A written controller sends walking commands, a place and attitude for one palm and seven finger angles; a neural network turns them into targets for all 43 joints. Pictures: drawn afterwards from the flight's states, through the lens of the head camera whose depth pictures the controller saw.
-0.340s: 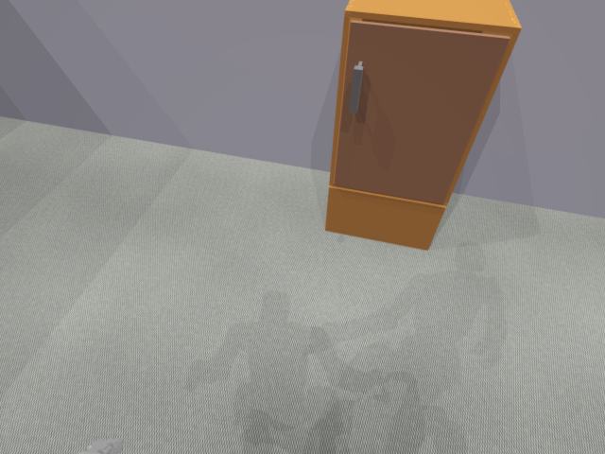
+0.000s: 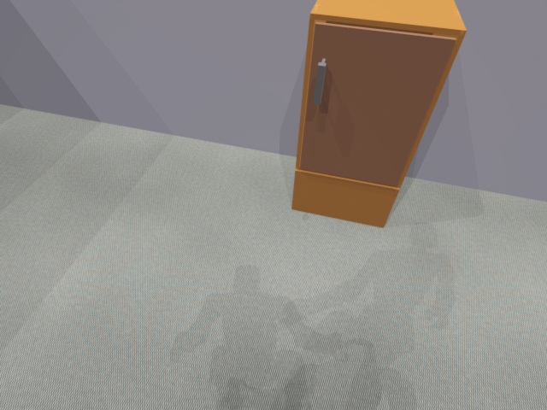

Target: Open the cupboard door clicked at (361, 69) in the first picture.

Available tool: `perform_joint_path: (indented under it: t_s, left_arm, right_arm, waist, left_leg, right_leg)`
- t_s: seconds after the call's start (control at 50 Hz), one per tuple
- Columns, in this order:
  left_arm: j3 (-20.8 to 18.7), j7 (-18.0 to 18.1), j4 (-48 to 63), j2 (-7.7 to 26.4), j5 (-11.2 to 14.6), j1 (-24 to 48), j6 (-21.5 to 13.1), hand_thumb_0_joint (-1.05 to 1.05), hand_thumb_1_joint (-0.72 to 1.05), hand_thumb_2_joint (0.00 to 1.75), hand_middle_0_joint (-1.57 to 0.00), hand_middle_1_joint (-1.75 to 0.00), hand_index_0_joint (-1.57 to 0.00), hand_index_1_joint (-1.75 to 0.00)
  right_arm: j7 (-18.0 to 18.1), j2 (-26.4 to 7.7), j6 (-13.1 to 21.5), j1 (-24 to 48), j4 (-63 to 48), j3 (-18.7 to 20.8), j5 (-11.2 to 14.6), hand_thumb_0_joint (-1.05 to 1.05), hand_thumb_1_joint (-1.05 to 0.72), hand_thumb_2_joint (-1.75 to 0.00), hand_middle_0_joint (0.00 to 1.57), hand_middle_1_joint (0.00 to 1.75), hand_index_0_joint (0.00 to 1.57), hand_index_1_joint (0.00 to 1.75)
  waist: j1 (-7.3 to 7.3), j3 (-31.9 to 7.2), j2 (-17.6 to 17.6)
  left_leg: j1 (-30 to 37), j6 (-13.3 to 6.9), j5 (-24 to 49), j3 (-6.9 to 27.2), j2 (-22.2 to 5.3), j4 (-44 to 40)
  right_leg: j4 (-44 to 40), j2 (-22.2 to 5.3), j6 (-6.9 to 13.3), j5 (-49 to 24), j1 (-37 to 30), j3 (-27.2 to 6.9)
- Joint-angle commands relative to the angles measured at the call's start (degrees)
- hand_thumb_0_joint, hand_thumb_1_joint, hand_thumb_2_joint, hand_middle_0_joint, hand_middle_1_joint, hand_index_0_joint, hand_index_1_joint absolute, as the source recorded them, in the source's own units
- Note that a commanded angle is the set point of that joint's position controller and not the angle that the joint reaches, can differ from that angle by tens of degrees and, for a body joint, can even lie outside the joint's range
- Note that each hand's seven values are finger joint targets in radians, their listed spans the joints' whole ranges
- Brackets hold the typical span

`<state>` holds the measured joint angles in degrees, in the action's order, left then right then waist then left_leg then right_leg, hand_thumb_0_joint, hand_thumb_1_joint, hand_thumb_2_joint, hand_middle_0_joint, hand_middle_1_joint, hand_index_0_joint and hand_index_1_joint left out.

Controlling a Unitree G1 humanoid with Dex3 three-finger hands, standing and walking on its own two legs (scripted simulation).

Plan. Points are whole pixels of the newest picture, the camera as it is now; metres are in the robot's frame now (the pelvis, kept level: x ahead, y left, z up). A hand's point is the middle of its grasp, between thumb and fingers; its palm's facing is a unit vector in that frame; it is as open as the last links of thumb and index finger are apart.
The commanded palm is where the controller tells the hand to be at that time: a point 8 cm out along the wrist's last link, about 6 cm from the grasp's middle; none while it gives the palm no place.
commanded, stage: stand and wait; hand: left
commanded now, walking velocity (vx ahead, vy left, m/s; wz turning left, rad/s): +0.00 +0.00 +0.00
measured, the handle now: (320, 81) +1.13 -0.09 -0.05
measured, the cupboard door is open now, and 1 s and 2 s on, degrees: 0 0 0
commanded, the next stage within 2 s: look at it before walking up in 0.60 s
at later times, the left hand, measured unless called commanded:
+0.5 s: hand out of the picture +0.06 +0.24 -0.15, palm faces -0.03 -0.94 -0.33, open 7.3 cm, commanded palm none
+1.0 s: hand out of the picture +0.07 +0.24 -0.15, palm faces -0.03 -0.94 -0.33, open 7.3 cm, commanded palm none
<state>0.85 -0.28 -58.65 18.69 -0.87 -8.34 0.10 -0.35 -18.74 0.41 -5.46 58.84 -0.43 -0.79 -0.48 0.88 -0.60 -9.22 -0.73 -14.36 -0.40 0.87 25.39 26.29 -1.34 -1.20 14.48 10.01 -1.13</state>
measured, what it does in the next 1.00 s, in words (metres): stands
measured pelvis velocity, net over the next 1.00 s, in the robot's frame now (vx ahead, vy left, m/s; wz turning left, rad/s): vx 0.00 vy -0.01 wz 0.00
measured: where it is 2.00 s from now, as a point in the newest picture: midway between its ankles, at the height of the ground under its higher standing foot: outside the picture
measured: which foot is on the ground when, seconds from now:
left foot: down 0.00-1.00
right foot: down 0.00-1.00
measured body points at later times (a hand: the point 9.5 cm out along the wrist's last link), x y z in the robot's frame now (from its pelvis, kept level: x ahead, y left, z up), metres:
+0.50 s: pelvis -0.01 -0.01 +0.00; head -0.01 -0.01 +0.45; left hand +0.06 +0.29 -0.13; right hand +0.06 -0.30 -0.13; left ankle -0.01 +0.11 -0.74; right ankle +0.00 -0.13 -0.74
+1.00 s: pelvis +0.00 -0.01 +0.00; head +0.00 -0.01 +0.45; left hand +0.07 +0.29 -0.13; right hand +0.08 -0.30 -0.13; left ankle -0.01 +0.11 -0.74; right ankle +0.00 -0.13 -0.74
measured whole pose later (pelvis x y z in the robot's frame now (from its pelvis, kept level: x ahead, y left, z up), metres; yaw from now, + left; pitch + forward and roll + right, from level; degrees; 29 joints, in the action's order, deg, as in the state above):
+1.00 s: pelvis +0.00 -0.01 +0.00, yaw +0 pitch -2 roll +0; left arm 0.5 -0.3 -62.6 19.2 -0.9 -8.2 -0.4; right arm -0.3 -19.4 0.6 -6.4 63.8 -0.4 -0.4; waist -0.3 1.4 -0.3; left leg -7.8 0.1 -11.7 -0.2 0.0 21.2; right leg 22.1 -0.5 -0.5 11.8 8.7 -1.0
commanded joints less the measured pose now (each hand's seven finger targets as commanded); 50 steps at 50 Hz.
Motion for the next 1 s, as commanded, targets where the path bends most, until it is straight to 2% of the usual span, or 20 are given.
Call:
perform_joint_path:
  t_s: [0.0, 0.08, 0.3, 0.38, 0.48, 0.7, 0.98]
  left_arm:
    - [-2.8, 1.1, 3.7, 12.4, 0.3, 3.0, -1.4, 0.00, 0.90, 0.90, -0.20, -0.30, -0.20, -0.30]
    - [-2.8, 1.1, 2.8, 12.5, 0.3, 2.8, -1.6, 0.00, 0.90, 0.90, -0.20, -0.30, -0.20, -0.30]
    - [-2.6, 1.0, 0.8, 12.6, 0.4, 2.7, -1.5, 0.00, 0.90, 0.90, -0.20, -0.30, -0.20, -0.30]
    - [-2.7, 0.9, 0.5, 12.7, 0.3, 2.8, -1.4, 0.00, 0.90, 0.90, -0.20, -0.30, -0.20, -0.30]
    - [-2.6, 0.9, 0.4, 12.6, 0.2, 2.9, -1.4, 0.00, 0.90, 0.90, -0.20, -0.30, -0.20, -0.30]
    - [-2.6, 0.9, 0.3, 12.6, 0.3, 2.7, -1.6, 0.00, 0.90, 0.90, -0.20, -0.30, -0.20, -0.30]
    - [-2.6, 1.0, -0.2, 12.7, 0.2, 2.5, -1.8, 0.00, 0.90, 0.90, -0.20, -0.30, -0.20, -0.30]
  right_arm:
    - [1.0, -12.0, 1.4, 3.5, -3.1, 2.9, 0.0, 0.00, -0.90, -0.90, 0.20, 0.30, 0.20, 0.30]
    - [1.0, -12.0, 1.4, 3.0, -2.1, 2.8, 0.1, 0.00, -0.90, -0.90, 0.20, 0.30, 0.20, 0.30]
    - [0.9, -12.6, 1.4, 1.9, 0.5, 2.6, 0.3, 0.00, -0.90, -0.90, 0.20, 0.30, 0.20, 0.30]
    - [0.9, -12.5, 1.3, 1.6, 1.0, 2.5, 0.2, 0.00, -0.90, -0.90, 0.20, 0.30, 0.20, 0.30]
    - [0.8, -12.6, 1.4, 1.4, 1.3, 2.5, 0.2, 0.00, -0.90, -0.90, 0.20, 0.30, 0.20, 0.30]
    - [0.8, -12.6, 1.6, 1.4, 1.5, 2.5, 0.3, 0.00, -0.90, -0.90, 0.20, 0.30, 0.20, 0.30]
    - [1.0, -12.5, 1.5, 2.0, 1.4, 2.4, 0.4, 0.00, -0.90, -0.90, 0.20, 0.30, 0.20, 0.30]
  waist:
    - [0.55, -2.8, 0.6]
    - [0.57, -3.7, 0.0]
    - [0.45, -1.6, 0.7]
    - [0.40, -0.6, -0.1]
    - [0.51, -0.9, -0.1]
    - [0.46, -2.7, 0.4]
    - [0.46, -2.7, 0.3]
  left_leg:
    - [0.5, -1.5, 9.7, 5.4, -6.7, -4.6]
    - [0.9, -1.4, 9.3, 5.4, -6.9, -4.9]
    - [0.1, -1.2, 6.6, 6.1, -7.2, -7.1]
    - [-0.8, -1.1, 4.5, 6.3, -7.1, -7.6]
    - [-0.3, -1.1, 4.6, 6.5, -7.2, -8.0]
    - [1.1, -1.0, 8.0, 6.4, -7.4, -7.5]
    - [2.5, -0.9, 11.3, 5.7, -7.7, -7.4]
  right_leg:
    - [-4.8, -5.5, 3.0, -9.8, -0.4, -4.7]
    - [-5.4, -5.7, 3.1, -9.6, -1.2, -4.9]
    - [-7.1, -5.4, 2.9, -6.1, -0.8, -5.1]
    - [-8.1, -5.4, 2.9, -3.0, -0.2, -5.5]
    - [-8.1, -5.4, 2.8, -2.8, 0.1, -5.5]
    - [-7.7, -5.5, 2.9, -6.7, -0.8, -5.3]
    - [-7.6, -5.8, 2.9, -11.7, -1.9, -5.0]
